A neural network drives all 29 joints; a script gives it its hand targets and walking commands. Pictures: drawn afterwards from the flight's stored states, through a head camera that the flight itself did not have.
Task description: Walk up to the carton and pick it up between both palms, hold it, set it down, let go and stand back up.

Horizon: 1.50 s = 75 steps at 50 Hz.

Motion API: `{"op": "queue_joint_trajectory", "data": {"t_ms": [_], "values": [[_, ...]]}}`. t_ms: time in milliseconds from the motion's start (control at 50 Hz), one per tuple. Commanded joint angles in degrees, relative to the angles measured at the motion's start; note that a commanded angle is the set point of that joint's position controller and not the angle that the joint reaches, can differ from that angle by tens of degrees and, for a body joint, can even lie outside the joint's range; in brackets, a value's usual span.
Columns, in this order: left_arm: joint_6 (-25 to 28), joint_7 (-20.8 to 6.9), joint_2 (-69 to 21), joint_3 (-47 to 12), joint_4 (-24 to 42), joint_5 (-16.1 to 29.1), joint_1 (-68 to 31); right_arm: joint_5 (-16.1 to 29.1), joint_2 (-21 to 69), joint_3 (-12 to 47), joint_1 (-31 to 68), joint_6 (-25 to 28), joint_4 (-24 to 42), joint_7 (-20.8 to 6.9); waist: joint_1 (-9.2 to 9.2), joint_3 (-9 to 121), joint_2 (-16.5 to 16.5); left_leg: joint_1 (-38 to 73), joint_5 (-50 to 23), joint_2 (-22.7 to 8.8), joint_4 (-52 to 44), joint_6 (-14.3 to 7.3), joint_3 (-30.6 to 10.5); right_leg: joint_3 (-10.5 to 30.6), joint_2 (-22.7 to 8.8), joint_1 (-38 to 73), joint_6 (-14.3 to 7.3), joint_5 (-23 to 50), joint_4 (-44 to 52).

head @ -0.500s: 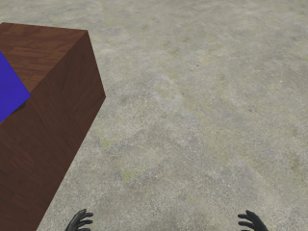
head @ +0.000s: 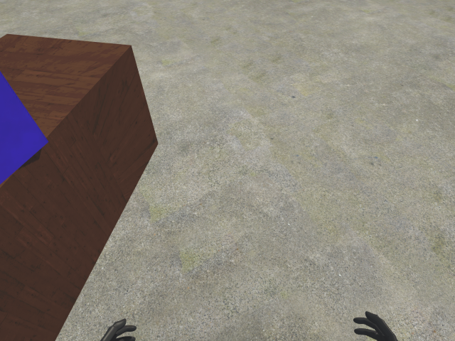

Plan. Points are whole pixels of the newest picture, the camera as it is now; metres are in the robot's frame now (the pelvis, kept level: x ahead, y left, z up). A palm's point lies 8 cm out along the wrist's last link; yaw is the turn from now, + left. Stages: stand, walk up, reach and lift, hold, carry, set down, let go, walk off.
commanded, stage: stand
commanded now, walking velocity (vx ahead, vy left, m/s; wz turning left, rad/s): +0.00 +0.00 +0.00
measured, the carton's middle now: out of the picture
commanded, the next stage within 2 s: walk up in 0.82 s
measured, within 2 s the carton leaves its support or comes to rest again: neither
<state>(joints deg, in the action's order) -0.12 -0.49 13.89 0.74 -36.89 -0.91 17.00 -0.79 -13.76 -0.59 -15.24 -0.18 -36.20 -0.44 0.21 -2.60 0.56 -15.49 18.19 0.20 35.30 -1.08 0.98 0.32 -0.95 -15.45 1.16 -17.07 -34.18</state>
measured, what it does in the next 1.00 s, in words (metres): stands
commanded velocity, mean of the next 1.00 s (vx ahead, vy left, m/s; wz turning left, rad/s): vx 0.00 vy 0.00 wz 0.00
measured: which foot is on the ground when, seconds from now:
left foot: down 0.00-1.00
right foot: down 0.00-1.00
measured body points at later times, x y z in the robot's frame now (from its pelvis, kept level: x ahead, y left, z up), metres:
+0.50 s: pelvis +0.00 +0.00 +0.00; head +0.01 +0.00 +0.45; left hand +0.11 +0.25 -0.11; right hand +0.12 -0.26 -0.10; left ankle +0.01 +0.11 -0.73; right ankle +0.01 -0.13 -0.73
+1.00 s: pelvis -0.01 -0.01 +0.00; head +0.00 +0.00 +0.45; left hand +0.09 +0.25 -0.12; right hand +0.10 -0.26 -0.11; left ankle +0.01 +0.11 -0.73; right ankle +0.01 -0.13 -0.73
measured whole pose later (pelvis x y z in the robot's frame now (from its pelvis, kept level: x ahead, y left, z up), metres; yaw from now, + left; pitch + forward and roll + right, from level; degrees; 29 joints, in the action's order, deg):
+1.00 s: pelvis -0.01 -0.01 +0.00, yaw +1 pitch -2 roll +0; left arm -0.2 -0.4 14.2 0.0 -39.7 -0.9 17.7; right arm -0.3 -14.4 0.0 -17.5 -0.1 -39.0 -0.4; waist 0.1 -2.0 0.4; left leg -15.1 16.3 0.1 33.0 -0.6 0.1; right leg -0.5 -0.8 -14.8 0.8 -15.4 -31.9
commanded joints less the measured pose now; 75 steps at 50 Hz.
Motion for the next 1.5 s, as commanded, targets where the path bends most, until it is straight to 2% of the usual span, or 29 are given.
{"op": "queue_joint_trajectory", "data": {"t_ms": [0, 80, 140, 300, 420, 620, 700, 860, 880, 980, 1000, 1020, 1040, 1060, 1080, 1100, 1140, 1180, 1240, 1260, 1280, 1300, 1320, 1340, 1360, 1380, 1400, 1440, 1480], "values": [[1.5, 0.3, 7.3, 2.3, 5.9, 0.1, -1.2, 0.3, -7.5, -2.4, 1.0, 1.7, 5.8, 0.4, -0.38, 1.2, -1.3, -1.6, -6.2, -5.1, -8.5, -1.3, -6.1, 4.0, -3.8, 0.9, -3.1, 6.7, 5.0], [1.6, 0.3, 7.6, 2.0, 5.9, 0.1, -1.2, 0.0, -7.8, -2.3, 0.5, 1.7, 5.5, 0.3, -0.35, 2.7, 0.6, -0.5, -4.7, -4.8, -8.4, -1.2, -5.9, 4.2, -3.9, 0.9, -3.0, 4.6, 6.0], [1.8, 0.3, 7.5, 2.2, 5.7, 0.0, -1.0, 0.0, -7.8, -2.2, 1.0, 1.9, 5.5, 0.3, 0.0, 4.8, -1.3, 0.2, -7.6, -5.0, -7.7, -1.3, -5.7, 3.9, -4.0, 2.7, -3.1, 8.1, 4.7], [1.6, 0.4, 7.4, 2.0, 5.1, 0.1, -0.8, 0.1, -7.7, -2.3, 0.1, 1.6, 5.0, 0.4, 0.16, 2.7, -1.6, -0.9, -6.6, -5.1, -8.3, -1.2, -6.2, 3.6, -4.0, 1.8, -3.0, 7.0, 5.6], [1.6, 0.4, 7.9, 1.9, 4.7, 0.3, -1.3, 0.1, -7.8, -2.1, -0.3, 1.5, 4.7, 0.5, -0.35, 2.7, 0.6, 0.7, -8.9, -4.8, -7.3, -1.2, -5.7, 3.9, -4.2, 1.0, -3.2, 8.5, 6.1], [1.4, 0.4, 7.6, 1.7, 4.1, 0.3, -0.5, 0.3, -8.2, -2.0, -0.4, 1.4, 4.1, 0.5, -0.42, 1.5, -1.6, -0.9, -5.8, -4.9, -8.9, -1.1, -6.3, 3.9, -4.0, 0.9, -3.1, 5.9, 7.1], [1.5, 0.4, 8.4, 1.8, 4.4, 0.3, -0.9, 0.2, -8.2, -1.9, -0.4, 1.5, 3.6, 0.5, -0.35, 2.7, 0.9, 0.5, -5.1, -4.5, -8.3, -0.8, -6.0, 4.1, -4.2, 0.2, -3.1, 3.6, 7.9], [1.5, 0.4, 8.2, 1.7, 3.8, 0.4, 0.5, 0.5, -8.1, -1.7, -1.1, 1.6, 2.7, 0.5, -0.08, 1.5, -1.2, -1.5, -3.9, -4.6, -9.6, -1.0, -6.7, 3.8, -3.9, 0.6, -3.0, 4.1, 7.8], [1.4, 0.4, 7.4, 1.6, 2.7, 0.1, 0.9, 0.5, -8.1, -1.9, -1.4, 1.7, 2.7, 0.4, 0.04, 2.3, -3.5, -1.5, -3.2, -5.4, -11.0, -1.0, -7.5, 3.7, -3.6, 1.6, -2.7, 3.6, 6.8], [1.5, 0.5, 7.6, 1.6, 1.9, 0.1, 1.1, 0.5, -8.2, -1.9, -1.6, 1.7, 2.5, 0.4, 0.11, 1.5, -1.5, -2.2, -3.2, -5.3, -11.2, -1.0, -7.4, 3.9, -3.7, 2.1, -2.5, 4.3, 7.4], [2.2, 0.4, 12.4, 5.3, 3.6, -3.5, 0.2, -0.6, -12.1, -4.8, -6.8, 1.0, 1.5, -1.4, 0.5, 1.4, 3.7, -17.3, 14.6, -3.0, -6.7, -4.1, -15.0, 5.9, -4.9, 14.4, -6.6, -16.9, 4.7], [2.6, 0.6, 14.5, 6.2, 2.6, -4.2, 4.6, -0.8, -11.1, -4.5, -4.6, 0.3, 2.4, -2.4, 3.96, -0.1, 7.3, -30.1, 18.0, -2.0, -3.0, -2.2, -9.7, 12.1, -11.5, 22.3, -9.8, -24.8, 9.7], [3.0, 0.8, 17.8, 7.2, 0.0, -4.1, 8.7, -2.3, -9.3, -4.2, 2.0, 0.1, 6.0, -3.1, 8.4, -0.3, 15.1, -31.2, 11.4, -0.5, 16.1, 0.4, -1.5, 25.0, -25.4, 18.8, -17.4, -30.4, 21.8], [3.4, 1.5, 17.1, 6.6, -0.1, -4.5, 6.7, -4.5, -10.5, -4.8, 4.1, -0.3, 7.9, -3.5, 6.99, -3.9, 9.2, -31.8, 10.3, -7.3, 24.2, 1.0, -3.5, 27.7, -32.3, 12.9, -21.0, -25.2, 24.0], [4.3, 2.0, 14.9, 6.0, -0.4, -4.4, 4.5, -4.3, -12.0, -5.6, 1.8, -0.4, 6.8, -3.8, 5.69, -5.0, 2.7, -28.9, 7.8, -8.5, 25.8, 1.3, -4.8, 23.5, -30.1, 9.3, -19.7, -21.5, 24.1], [5.2, 2.1, 15.0, 6.0, -0.5, -4.6, 2.2, -3.6, -11.6, -5.9, -1.4, -0.4, 6.1, -4.2, 4.1, -4.7, 1.5, -26.4, 6.1, -10.0, 26.2, 1.4, -5.9, 19.0, -27.9, 7.9, -18.4, -18.6, 23.0], [5.5, 1.8, 15.0, 5.8, -1.0, -4.4, -2.8, -1.9, -9.3, -5.7, -4.7, -0.2, 5.0, -5.0, 2.38, -3.6, 6.6, -21.1, 5.0, -10.8, 21.0, 1.5, -4.7, 7.3, -23.4, 7.1, -15.6, -13.7, 22.3], [5.2, 1.0, 15.1, 5.9, -1.0, -4.0, -5.1, -0.8, -8.3, -5.4, -4.3, 0.3, 4.3, -5.6, 2.35, -2.8, 11.1, -15.1, 3.5, -9.8, 14.4, 1.2, -0.9, -1.8, -19.1, 5.2, -13.6, -12.1, 20.8], [4.4, 0.1, 15.5, 6.3, -1.4, -3.9, -6.5, -0.5, -8.0, -5.6, -8.1, 1.3, 2.0, -5.0, 0.77, 0.0, 10.1, -2.9, -0.3, -5.9, 7.5, -0.4, 7.6, -10.2, -14.7, 1.5, -11.9, -13.9, 14.4], [4.0, 0.0, 15.8, 6.4, -1.7, -3.7, -6.8, -0.7, -8.3, -5.9, -10.9, 1.5, 1.1, -4.5, -0.58, 1.1, 7.7, 2.2, -2.1, -4.8, 6.1, -1.0, 9.8, -11.2, -14.8, -0.7, -11.8, -17.1, 10.5], [3.4, -0.3, 14.9, 6.0, -2.0, -3.4, -6.7, -1.0, -9.5, -6.6, -14.9, 1.8, -0.2, -3.6, -2.57, 2.8, 2.6, 8.6, -2.0, -2.9, 4.3, -1.6, 10.9, -13.3, -13.8, -4.0, -10.7, -19.4, 3.0], [2.8, -0.8, 11.8, 4.9, -1.9, -3.4, -5.8, -0.9, -12.0, -7.9, -21.0, 2.2, -2.6, -2.1, -5.66, 5.1, -5.6, 14.7, 3.5, 0.8, 2.8, -2.6, 10.4, -15.8, -10.3, -7.1, -8.4, -16.2, -11.8], [2.3, -1.8, 7.2, 2.9, 0.1, -3.2, -7.9, -1.1, -15.8, -8.9, -26.7, 2.5, -3.8, -0.5, -9.8, 1.7, -19.1, 17.1, 14.9, -5.2, -7.8, -6.6, -7.0, -16.2, -5.7, -19.1, -5.3, -19.3, -33.3], [2.0, -2.7, 6.8, 2.5, 5.3, -2.4, -9.1, -1.3, -19.8, -7.9, -24.3, 2.9, -1.6, 0.0, -7.32, -2.6, -20.7, 14.0, 29.4, -17.5, -22.0, -12.9, -41.6, -6.5, -0.6, -33.6, -2.8, -21.8, -40.4], [1.5, -2.6, 10.2, 3.1, 6.2, -1.4, -8.5, -0.3, -22.9, -8.5, -19.3, 2.1, -1.4, 0.6, -5.35, -5.2, -14.0, 7.4, 42.0, -24.7, -31.1, -18.0, -52.0, 2.9, -4.3, -33.3, -2.8, -20.8, -41.3], [1.8, -2.8, 11.9, 3.2, 5.8, -1.0, -8.8, -0.3, -22.3, -7.8, -15.8, 1.9, -0.4, 1.4, -4.06, -6.7, -10.7, 7.1, 41.4, -23.4, -30.3, -17.7, -47.1, 4.4, -5.6, -34.6, -2.3, -16.2, -41.7], [2.5, -2.9, 11.9, 3.4, 4.7, -0.5, -8.0, -1.1, -21.1, -7.3, -14.4, 1.9, -0.3, 2.1, -3.83, -7.2, -11.0, 5.8, 34.9, -21.1, -26.5, -16.5, -39.2, 3.8, -6.3, -33.0, -2.1, -13.3, -39.2], [3.7, -3.3, 12.5, 3.9, 2.1, -0.9, -2.4, -2.2, -17.7, -5.8, -9.8, 2.2, 0.7, 2.4, -1.11, -5.6, -11.5, -1.2, 20.7, -16.2, -23.1, -12.9, -26.2, 3.1, -6.8, -22.9, -1.5, -7.5, -30.0], [3.4, -3.9, 11.2, 3.8, 1.5, -1.1, 0.0, -2.0, -16.3, -5.3, -8.0, 2.9, 0.2, 2.1, -0.04, -3.5, -11.0, -6.5, 14.2, -12.7, -22.4, -12.2, -19.3, 1.2, -4.7, -15.5, -0.5, -3.6, -25.9]]}}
